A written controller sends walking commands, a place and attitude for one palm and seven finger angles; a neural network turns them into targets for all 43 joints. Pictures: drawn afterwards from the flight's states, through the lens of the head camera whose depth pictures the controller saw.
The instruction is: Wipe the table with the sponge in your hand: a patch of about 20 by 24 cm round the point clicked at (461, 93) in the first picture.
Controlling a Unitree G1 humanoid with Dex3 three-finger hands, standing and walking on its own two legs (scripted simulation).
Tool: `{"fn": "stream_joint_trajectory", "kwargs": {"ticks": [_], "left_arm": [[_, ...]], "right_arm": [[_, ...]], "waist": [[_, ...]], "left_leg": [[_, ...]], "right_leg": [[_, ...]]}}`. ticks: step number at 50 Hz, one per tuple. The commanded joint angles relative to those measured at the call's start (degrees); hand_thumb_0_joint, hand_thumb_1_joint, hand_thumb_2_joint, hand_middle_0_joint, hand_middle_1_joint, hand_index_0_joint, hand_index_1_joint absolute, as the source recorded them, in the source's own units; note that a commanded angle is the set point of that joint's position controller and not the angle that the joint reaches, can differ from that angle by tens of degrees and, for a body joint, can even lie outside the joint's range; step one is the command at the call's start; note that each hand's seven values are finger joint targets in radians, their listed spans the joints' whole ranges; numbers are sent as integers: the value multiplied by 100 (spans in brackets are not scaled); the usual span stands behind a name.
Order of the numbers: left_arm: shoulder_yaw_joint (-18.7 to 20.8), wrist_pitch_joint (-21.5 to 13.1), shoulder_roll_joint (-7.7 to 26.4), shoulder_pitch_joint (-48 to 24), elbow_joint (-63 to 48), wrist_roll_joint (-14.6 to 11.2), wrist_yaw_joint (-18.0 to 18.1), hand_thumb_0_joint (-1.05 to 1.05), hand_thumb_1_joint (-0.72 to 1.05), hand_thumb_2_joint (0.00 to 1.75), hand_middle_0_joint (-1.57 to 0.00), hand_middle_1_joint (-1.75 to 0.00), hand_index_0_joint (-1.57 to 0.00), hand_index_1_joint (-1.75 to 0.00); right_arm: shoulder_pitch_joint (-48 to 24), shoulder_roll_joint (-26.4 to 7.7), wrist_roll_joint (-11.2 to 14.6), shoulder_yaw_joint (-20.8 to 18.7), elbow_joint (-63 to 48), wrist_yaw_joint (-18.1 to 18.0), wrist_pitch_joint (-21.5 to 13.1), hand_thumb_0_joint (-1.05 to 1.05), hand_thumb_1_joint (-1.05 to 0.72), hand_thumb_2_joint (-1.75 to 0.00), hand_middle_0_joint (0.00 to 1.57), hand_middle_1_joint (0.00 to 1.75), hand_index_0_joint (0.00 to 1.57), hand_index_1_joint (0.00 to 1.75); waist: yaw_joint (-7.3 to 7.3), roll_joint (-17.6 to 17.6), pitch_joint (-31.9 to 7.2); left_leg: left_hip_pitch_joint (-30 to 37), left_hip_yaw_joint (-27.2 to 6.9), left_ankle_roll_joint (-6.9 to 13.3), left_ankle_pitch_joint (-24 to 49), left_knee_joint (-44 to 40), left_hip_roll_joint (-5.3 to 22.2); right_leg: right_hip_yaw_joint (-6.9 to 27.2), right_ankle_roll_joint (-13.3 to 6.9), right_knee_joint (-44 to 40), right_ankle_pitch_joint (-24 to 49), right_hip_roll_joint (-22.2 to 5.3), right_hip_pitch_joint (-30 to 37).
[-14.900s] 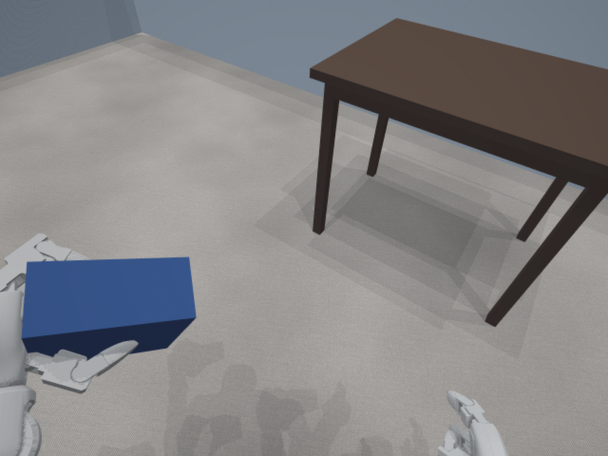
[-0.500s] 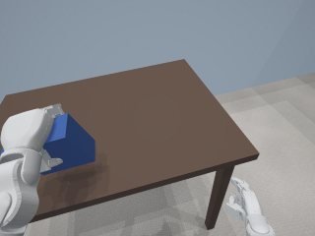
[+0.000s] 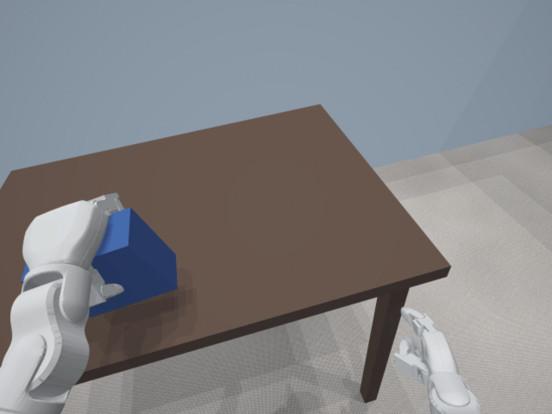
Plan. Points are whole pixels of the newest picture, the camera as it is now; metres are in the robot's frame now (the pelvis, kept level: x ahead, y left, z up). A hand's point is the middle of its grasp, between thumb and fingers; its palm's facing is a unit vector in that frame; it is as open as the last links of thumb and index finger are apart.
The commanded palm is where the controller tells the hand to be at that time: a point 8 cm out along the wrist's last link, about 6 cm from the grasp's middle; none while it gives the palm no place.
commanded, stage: move the sponge above the wiping area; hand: left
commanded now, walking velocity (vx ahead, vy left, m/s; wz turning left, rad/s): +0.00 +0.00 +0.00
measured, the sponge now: (118, 273) +0.25 +0.28 +0.11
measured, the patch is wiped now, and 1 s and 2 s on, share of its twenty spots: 0.00 0.00 0.00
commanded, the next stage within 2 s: lower the sponge onto the table in 1.60 s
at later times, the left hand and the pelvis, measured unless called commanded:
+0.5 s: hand (103, 278) +0.23 +0.28 +0.12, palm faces +0.04 -0.08 -1.00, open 10.0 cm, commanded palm +0.20 +0.28 +0.20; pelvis +0.00 +0.00 +0.00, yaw +0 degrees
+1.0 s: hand (114, 279) +0.24 +0.28 +0.11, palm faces +0.04 -0.08 -1.00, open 10.0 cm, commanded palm +0.21 +0.28 +0.18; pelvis +0.00 +0.01 +0.00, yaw +0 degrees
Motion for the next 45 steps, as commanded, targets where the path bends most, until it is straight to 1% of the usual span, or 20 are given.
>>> {"fn": "stream_joint_trajectory", "kwargs": {"ticks": [1,2,4,5,6,10,11,15,16,20,23,25,26,29,34,35,38,40,43,45], "left_arm": [[550,-100,1110,-872,-1069,226,22,0,10,130,-120,-160,-120,-160],[845,-130,1504,-950,-1031,346,45,0,10,130,-120,-160,-120,-160],[894,-186,1617,-1166,-1178,490,54,0,10,130,-120,-160,-120,-160],[1192,-202,1933,-1234,-1298,589,98,0,10,130,-120,-160,-120,-160],[928,-263,1664,-1334,-1356,613,115,0,10,130,-120,-160,-120,-160],[1303,-421,1856,-1185,-1041,473,201,0,10,130,-120,-160,-120,-160],[1099,-478,1607,-1246,-906,406,206,0,10,130,-120,-160,-120,-160],[1068,-401,1525,-909,-530,296,92,0,10,130,-120,-160,-120,-160],[755,-421,1240,-906,-630,264,53,0,10,130,-120,-160,-120,-160],[759,-449,1322,-761,-835,317,-61,0,10,130,-120,-160,-120,-160],[769,-618,1401,-973,-869,407,-10,0,10,130,-120,-160,-120,-160],[1109,-666,1728,-1190,-905,527,97,0,10,130,-120,-160,-120,-160],[984,-730,1571,-1358,-881,536,177,0,10,130,-120,-160,-120,-160],[1021,-807,1538,-1479,-652,574,366,0,10,130,-120,-160,-120,-160],[818,-576,1224,-1224,-456,488,424,0,10,130,-120,-160,-120,-160],[844,-460,1200,-1058,-365,468,392,0,10,130,-120,-160,-120,-160],[425,-352,921,-979,-390,457,265,0,10,130,-120,-160,-120,-160],[562,-289,1114,-1094,-463,545,197,0,10,130,-120,-160,-120,-160],[391,-418,1025,-1189,-678,644,167,0,10,130,-120,-160,-120,-160],[722,-492,1361,-1387,-744,709,239,0,10,130,-120,-160,-120,-160]], "right_arm": [[-1368,-523,23,-167,-1189,-61,-386,0,-90,-90,20,30,20,30],[-1285,-544,4,-176,-1135,-67,-388,0,-90,-90,20,30,20,30],[-1273,-547,-38,-192,-1154,-75,-377,0,-90,-90,20,30,20,30],[-1451,-551,-55,-184,-1142,-76,-411,0,-90,-90,20,30,20,30],[-1346,-489,-62,-176,-1154,-68,-436,0,-90,-90,20,30,20,30],[-1329,-517,-58,-220,-1038,-92,-477,0,-90,-90,20,30,20,30],[-1182,-486,-36,-240,-996,-95,-488,0,-90,-90,20,30,20,30],[-1381,-557,3,-240,-986,-100,-471,0,-90,-90,20,30,20,30],[-1246,-537,21,-250,-1000,-91,-469,0,-90,-90,20,30,20,30],[-1418,-521,1,-226,-1118,-103,-518,0,-90,-90,20,30,20,30],[-1113,-550,-44,-260,-1072,-122,-533,0,-90,-90,20,30,20,30],[-1286,-553,-74,-245,-1056,-159,-545,0,-90,-90,20,30,20,30],[-1119,-509,-66,-256,-1024,-158,-557,0,-90,-90,20,30,20,30],[-1042,-534,-79,-316,-932,-157,-539,0,-90,-90,20,30,20,30],[-1171,-544,-50,-312,-909,-80,-490,0,-90,-90,20,30,20,30],[-1373,-526,-38,-271,-930,-72,-496,0,-90,-90,20,30,20,30],[-1258,-552,-14,-275,-938,-39,-461,0,-90,-90,20,30,20,30],[-1431,-552,-14,-239,-992,-55,-460,0,-90,-90,20,30,20,30],[-1243,-535,-51,-247,-1009,-50,-463,0,-90,-90,20,30,20,30],[-1347,-526,-71,-244,-1007,-94,-481,0,-90,-90,20,30,20,30]], "waist": [[15,-623,-880],[41,-594,-975],[48,-479,-1139],[110,-303,-1137],[77,-270,-1224],[96,-296,-1017],[-19,-414,-956],[36,-355,-611],[-45,-343,-695],[24,-386,-756],[-45,-481,-840],[49,-367,-874],[-29,-389,-937],[19,-284,-994],[46,-253,-1030],[88,-170,-841],[-3,-297,-857],[29,-293,-832],[-26,-403,-974],[23,-325,-954]], "left_leg": [[344,180,434,587,-224,-313],[379,163,428,697,-184,-325],[482,158,436,902,-137,-360],[512,105,423,904,-111,-367],[532,164,447,1036,-57,-390],[662,119,435,1072,-15,-393],[606,192,435,1059,-2,-342],[458,141,415,803,-101,-370],[427,196,425,791,-111,-341],[479,118,455,786,-136,-368],[489,124,451,801,-153,-341],[567,85,439,747,-155,-357],[558,134,433,792,-136,-335],[676,121,403,858,-183,-335],[602,158,372,962,-241,-309],[520,121,364,824,-273,-336],[437,133,388,749,-310,-319],[432,85,393,634,-338,-330],[491,95,427,797,-285,-329],[581,54,426,648,-276,-329]], "right_leg": [[-49,-315,-477,600,205,-103],[24,-321,-449,644,196,-101],[49,-336,-427,838,177,-19],[229,-417,-439,766,271,-25],[40,-378,-399,854,198,-6],[253,-419,-560,974,267,-137],[83,-351,-519,1001,199,-153],[207,-370,-603,797,245,-283],[18,-308,-548,786,163,-233],[133,-352,-535,806,226,-202],[-26,-301,-536,775,169,-176],[144,-388,-590,628,264,-205],[-24,-347,-559,610,206,-188],[-27,-373,-614,674,216,-189],[-97,-356,-557,850,193,-70],[18,-414,-575,708,279,-119],[-123,-344,-538,710,204,-106],[6,-405,-515,627,286,-121],[-148,-352,-503,713,219,-94],[47,-420,-559,562,309,-161]]}}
